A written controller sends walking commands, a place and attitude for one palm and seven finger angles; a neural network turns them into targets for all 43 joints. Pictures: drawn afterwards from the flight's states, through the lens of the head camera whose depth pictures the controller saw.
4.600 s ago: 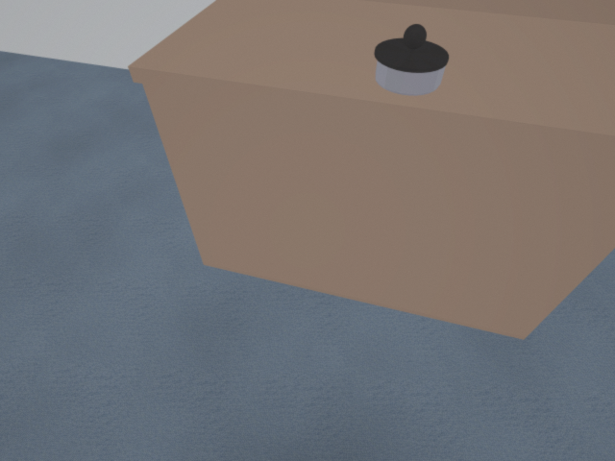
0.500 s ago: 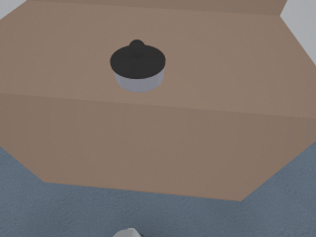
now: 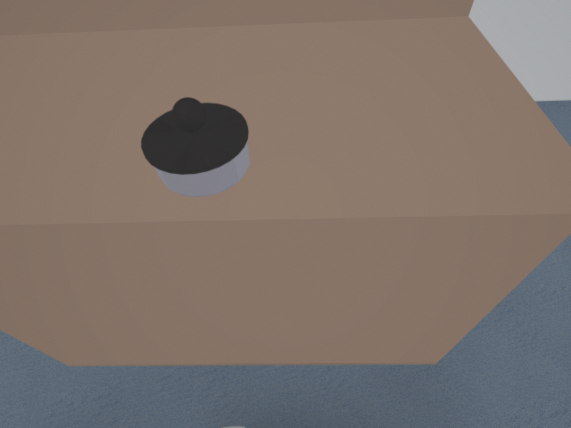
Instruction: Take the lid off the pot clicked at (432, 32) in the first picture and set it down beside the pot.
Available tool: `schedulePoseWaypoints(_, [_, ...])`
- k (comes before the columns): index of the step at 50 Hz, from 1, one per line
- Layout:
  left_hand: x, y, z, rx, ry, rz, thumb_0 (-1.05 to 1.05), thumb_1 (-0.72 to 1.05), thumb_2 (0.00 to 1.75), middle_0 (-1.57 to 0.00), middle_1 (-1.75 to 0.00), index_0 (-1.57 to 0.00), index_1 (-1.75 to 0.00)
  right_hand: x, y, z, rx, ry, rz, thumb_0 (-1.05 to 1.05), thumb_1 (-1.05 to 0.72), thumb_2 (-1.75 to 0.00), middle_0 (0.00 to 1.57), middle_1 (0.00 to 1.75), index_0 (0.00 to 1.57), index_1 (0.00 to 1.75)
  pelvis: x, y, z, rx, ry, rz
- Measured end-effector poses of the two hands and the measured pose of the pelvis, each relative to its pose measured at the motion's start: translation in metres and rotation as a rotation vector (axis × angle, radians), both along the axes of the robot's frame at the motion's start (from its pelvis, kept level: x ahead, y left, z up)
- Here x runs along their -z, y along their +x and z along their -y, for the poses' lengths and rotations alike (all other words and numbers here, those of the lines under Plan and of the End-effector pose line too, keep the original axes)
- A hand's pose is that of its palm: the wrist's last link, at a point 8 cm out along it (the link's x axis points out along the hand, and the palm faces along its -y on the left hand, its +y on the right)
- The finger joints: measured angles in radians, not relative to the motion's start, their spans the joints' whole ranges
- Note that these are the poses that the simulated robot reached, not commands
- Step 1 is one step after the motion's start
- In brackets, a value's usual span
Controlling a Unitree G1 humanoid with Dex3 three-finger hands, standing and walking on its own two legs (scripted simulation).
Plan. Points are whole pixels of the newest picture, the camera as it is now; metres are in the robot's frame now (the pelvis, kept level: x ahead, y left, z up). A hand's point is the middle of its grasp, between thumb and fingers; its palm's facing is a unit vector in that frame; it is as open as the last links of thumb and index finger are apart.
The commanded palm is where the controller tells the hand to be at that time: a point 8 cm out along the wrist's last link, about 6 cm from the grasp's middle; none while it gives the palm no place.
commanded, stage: come to a stop and stand still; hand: left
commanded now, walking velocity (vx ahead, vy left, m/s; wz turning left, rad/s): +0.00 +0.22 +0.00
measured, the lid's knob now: (189, 114) +0.49 +0.17 +0.18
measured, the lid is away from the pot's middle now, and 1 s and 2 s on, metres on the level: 0.00 0.00 0.00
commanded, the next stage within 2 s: look again from close up in 0.68 s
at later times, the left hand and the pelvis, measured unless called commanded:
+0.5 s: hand out of the picture -0.04 +0.24 -0.17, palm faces +0.08 -0.97 -0.22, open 7.4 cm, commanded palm none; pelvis -0.06 +0.04 +0.01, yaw +1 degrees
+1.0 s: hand out of the picture +0.02 +0.20 -0.17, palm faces -0.02 -0.97 -0.23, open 7.2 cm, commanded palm none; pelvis -0.03 +0.02 +0.00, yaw -1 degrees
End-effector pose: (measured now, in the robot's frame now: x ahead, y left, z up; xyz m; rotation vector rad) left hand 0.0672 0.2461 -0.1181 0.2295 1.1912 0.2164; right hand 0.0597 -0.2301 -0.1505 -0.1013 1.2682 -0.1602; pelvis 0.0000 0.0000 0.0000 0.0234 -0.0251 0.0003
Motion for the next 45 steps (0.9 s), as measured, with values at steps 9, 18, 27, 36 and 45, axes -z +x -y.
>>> schedulePoseWaypoints(9, [-0.015,-0.033,0.017,-0.022,-0.001,-0.031,0.0,0.91,0.9,-0.21,-0.3,-0.2,-0.3,-0.007,-0.034,0.024,-0.006,-0.006,-0.075,0.0,-0.91,-0.9,0.2,0.3,0.2,0.3,-0.013,-0.018,0.009,-0.001,0.027,-0.015])
schedulePoseWaypoints(18, [-0.007,-0.088,-0.005,-0.065,-0.026,-0.068,0.0,0.9,0.9,-0.21,-0.3,-0.2,-0.3,-0.021,-0.05,0.013,-0.058,-0.043,-0.047,0.0,-0.91,-0.9,0.2,0.3,0.2,0.3,-0.014,-0.045,-0.007,-0.008,0.023,-0.017])
schedulePoseWaypoints(27, [0.014,-0.12,-0.042,-0.071,-0.097,-0.138,0.0,0.91,0.9,-0.2,-0.3,-0.2,-0.3,-0.037,-0.101,-0.039,-0.044,-0.078,-0.044,0.0,-0.91,-0.9,0.2,0.3,0.2,0.3,-0.015,-0.061,-0.041,-0.025,-0.039,-0.031])
schedulePoseWaypoints(36, [0.012,-0.104,-0.037,-0.031,-0.122,-0.149,0.0,0.91,0.9,-0.2,-0.3,-0.2,-0.3,-0.04,-0.155,-0.064,0.034,-0.038,-0.182,0.0,-0.9,-0.9,0.21,0.3,0.21,0.3,-0.021,-0.052,-0.041,-0.011,-0.029,-0.049])
schedulePoseWaypoints(45, [0.026,-0.063,-0.005,0.05,-0.071,-0.111,0.0,0.93,0.9,-0.2,-0.3,-0.2,-0.3,-0.004,-0.16,-0.041,0.083,0.003,-0.245,0.0,-0.9,-0.9,0.21,0.3,0.2,0.3,0.004,-0.041,-0.023,0.028,-0.018,-0.051])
